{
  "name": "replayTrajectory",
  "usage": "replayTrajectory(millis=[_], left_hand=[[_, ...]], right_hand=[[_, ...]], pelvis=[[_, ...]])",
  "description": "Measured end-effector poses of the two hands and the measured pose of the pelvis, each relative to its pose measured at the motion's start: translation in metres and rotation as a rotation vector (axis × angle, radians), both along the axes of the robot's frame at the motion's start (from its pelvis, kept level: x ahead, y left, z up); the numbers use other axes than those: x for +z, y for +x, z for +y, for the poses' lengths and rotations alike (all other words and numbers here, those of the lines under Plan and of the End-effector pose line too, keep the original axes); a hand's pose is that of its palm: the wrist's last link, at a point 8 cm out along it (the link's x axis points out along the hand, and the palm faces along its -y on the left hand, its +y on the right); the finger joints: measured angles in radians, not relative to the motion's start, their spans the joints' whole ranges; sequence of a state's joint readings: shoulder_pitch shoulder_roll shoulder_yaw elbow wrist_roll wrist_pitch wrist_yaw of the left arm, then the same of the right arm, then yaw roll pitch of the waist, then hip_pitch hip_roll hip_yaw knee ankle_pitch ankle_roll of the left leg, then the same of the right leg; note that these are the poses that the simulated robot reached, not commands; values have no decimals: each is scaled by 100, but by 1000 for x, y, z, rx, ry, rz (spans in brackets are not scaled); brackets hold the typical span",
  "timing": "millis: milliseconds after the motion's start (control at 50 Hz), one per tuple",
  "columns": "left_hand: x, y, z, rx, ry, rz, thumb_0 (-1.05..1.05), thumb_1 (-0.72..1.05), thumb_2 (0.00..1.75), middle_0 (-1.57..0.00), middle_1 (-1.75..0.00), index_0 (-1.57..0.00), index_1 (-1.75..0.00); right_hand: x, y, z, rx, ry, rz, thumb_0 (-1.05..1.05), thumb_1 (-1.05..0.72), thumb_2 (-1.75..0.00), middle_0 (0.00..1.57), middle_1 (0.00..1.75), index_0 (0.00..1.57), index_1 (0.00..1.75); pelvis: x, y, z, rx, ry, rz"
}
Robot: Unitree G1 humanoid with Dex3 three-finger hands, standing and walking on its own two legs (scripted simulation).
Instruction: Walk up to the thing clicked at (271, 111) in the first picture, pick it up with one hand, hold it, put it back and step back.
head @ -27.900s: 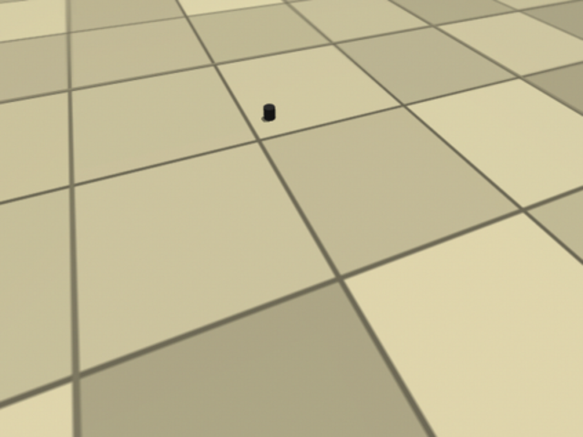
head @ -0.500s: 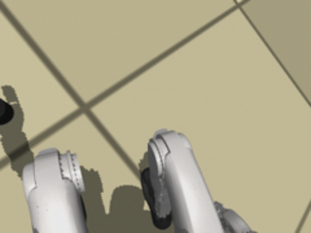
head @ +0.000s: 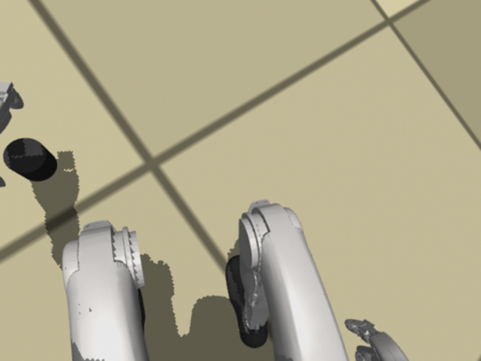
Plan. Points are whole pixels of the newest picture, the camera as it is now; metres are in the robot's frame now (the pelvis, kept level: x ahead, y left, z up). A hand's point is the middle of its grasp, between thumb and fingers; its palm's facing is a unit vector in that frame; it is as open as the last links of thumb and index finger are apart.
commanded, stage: withdraw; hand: left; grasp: from above
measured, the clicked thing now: (32, 160) +0.48 +0.33 -0.31
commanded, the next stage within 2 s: home in 0.12 s
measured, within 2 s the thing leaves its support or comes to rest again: neither
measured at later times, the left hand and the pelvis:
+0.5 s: hand out of the picture +0.46 +0.33 -0.09, palm faces -0.38 -0.22 -0.90, open 12.2 cm; pelvis +0.02 +0.01 +0.03, yaw +1 degrees
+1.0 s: hand out of the picture +0.28 +0.26 +0.12, palm faces -0.05 -0.86 -0.51, open 7.5 cm; pelvis +0.03 +0.00 +0.22, yaw +7 degrees
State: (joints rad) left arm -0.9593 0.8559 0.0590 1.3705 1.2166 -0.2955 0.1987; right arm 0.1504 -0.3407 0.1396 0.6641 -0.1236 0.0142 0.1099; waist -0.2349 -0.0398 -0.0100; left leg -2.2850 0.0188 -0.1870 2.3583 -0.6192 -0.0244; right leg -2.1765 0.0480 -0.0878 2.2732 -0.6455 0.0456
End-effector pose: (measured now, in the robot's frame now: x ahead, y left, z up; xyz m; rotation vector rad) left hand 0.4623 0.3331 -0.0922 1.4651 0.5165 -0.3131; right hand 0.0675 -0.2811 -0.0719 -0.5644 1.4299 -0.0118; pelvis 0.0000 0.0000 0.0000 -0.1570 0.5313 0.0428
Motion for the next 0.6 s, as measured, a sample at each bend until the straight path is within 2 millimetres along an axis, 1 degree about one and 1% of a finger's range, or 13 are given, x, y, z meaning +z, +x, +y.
replayTrajectory(millis=[60,120,200,280,360,440,520,600], left_hand=[[-13,2,3,-9,5,-38,0,-51,100,-9,-101,-9,-100],[-18,8,6,-11,22,-93,0,-51,99,-9,-100,-10,-100],[-11,18,11,18,50,-160,0,-50,98,-10,-100,-10,-99],[2,25,13,54,83,-160,0,-48,96,-11,-97,-12,-97],[16,25,11,89,79,-124,0,-39,94,-17,-88,-16,-88],[38,14,8,137,20,-102,0,-23,90,-20,-74,-19,-74],[72,-9,6,197,-76,-113,0,0,85,-21,-58,-20,-59],[106,-41,4,275,-191,-116,0,27,83,-21,-45,-21,-46]], right_hand=[[-8,-7,2,0,-13,26,1,-90,-90,20,30,20,30],[-17,-12,8,-9,-6,38,1,-90,-90,20,30,20,30],[-28,-14,19,-33,22,28,1,-90,-90,20,30,20,30],[-32,-11,32,-61,66,10,1,-90,-90,20,30,20,30],[-29,-6,41,-91,110,-2,1,-90,-90,20,30,20,30],[-16,2,44,-120,142,-13,1,-89,-90,20,30,21,30],[4,17,39,-133,154,-45,1,-90,-90,20,30,21,30],[31,42,32,-117,149,-110,1,-90,-90,20,30,21,30]], pelvis=[[-11,0,2,-1,-6,-10],[-19,0,3,-1,-11,-13],[-23,2,6,-2,-15,-1],[-18,5,8,-1,-17,26],[-4,9,9,4,-14,56],[15,13,9,12,-3,77],[40,16,7,20,9,87],[69,16,6,26,20,83]])
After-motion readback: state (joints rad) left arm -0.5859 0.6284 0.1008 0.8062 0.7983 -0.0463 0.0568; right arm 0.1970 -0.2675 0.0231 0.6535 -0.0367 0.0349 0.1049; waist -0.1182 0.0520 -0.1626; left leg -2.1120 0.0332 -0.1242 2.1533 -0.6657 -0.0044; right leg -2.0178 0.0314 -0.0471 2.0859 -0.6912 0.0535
